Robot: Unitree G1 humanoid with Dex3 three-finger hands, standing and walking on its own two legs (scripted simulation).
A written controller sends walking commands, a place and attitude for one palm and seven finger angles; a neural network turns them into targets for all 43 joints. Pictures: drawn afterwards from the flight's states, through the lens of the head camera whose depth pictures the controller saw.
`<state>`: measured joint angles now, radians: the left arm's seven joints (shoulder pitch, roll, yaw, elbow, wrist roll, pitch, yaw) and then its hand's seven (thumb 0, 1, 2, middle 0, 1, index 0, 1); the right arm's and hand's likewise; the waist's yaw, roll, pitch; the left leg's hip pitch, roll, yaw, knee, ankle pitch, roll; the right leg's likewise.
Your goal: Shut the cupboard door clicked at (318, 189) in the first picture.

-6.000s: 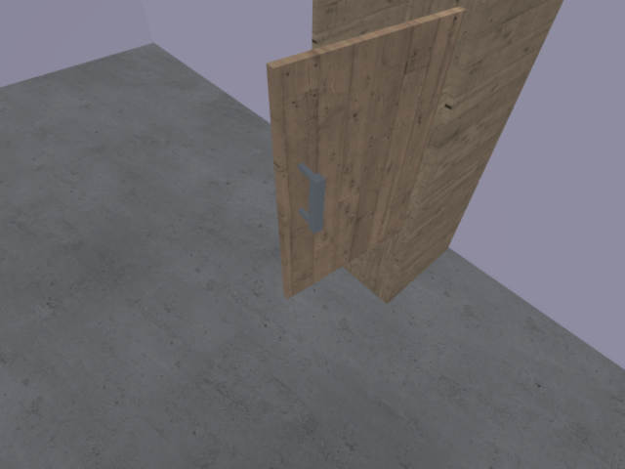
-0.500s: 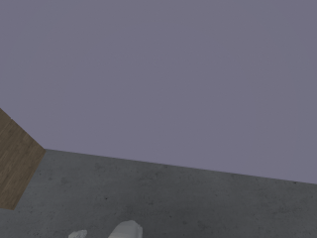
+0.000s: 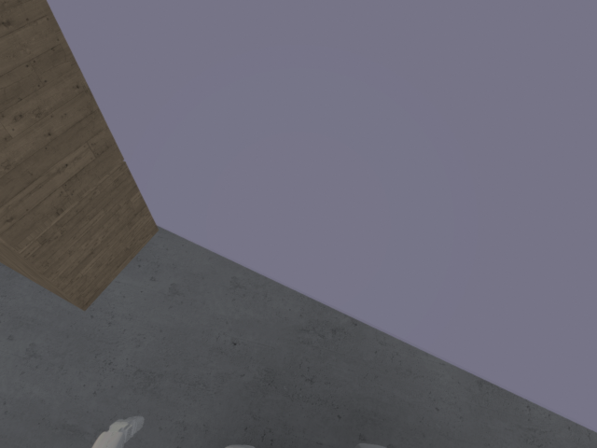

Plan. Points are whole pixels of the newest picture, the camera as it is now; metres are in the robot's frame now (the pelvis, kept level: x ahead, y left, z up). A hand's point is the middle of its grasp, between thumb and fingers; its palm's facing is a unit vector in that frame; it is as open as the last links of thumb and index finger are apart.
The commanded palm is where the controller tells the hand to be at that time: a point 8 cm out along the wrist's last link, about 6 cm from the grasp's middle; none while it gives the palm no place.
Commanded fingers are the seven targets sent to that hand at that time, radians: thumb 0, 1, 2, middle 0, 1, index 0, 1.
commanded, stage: turn to face it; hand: left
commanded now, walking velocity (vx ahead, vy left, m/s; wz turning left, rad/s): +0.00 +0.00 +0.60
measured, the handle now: out of the picture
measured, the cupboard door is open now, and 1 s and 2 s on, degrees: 83 83 83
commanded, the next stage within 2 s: take the last steps up to it in 1.62 s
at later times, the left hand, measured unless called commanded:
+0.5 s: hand out of the picture -0.02 +0.23 -0.19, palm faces +0.35 -0.91 -0.22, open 7.4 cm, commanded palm none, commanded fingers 0.00 0.90 0.90 -0.20 -0.30 -0.20 -0.30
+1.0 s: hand out of the picture -0.03 +0.18 -0.15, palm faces +0.57 -0.78 -0.26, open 7.4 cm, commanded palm none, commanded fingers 0.00 0.90 0.90 -0.20 -0.30 -0.20 -0.30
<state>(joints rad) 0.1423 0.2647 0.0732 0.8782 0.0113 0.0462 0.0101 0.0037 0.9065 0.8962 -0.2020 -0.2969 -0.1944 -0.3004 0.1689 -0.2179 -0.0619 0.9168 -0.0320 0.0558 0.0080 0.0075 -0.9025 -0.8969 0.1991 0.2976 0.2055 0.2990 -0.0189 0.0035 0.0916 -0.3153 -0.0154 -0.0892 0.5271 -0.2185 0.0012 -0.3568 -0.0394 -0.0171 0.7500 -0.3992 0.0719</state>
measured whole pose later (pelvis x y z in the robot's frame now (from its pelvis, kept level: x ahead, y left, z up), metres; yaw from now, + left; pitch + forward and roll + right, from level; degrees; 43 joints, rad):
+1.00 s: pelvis +0.01 -0.03 +0.00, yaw +37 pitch +0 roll +1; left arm 0.19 0.19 0.04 0.88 0.02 0.01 0.02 0.00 0.90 0.90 -0.21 -0.30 -0.20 -0.30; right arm 0.18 -0.25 -0.09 0.94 -0.02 0.09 0.03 0.01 -0.91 -0.90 0.20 0.30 0.20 0.30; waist -0.05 0.01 0.11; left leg -0.50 -0.01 0.00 1.07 -0.42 -0.06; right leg -0.18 -0.08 -0.10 0.51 -0.32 0.01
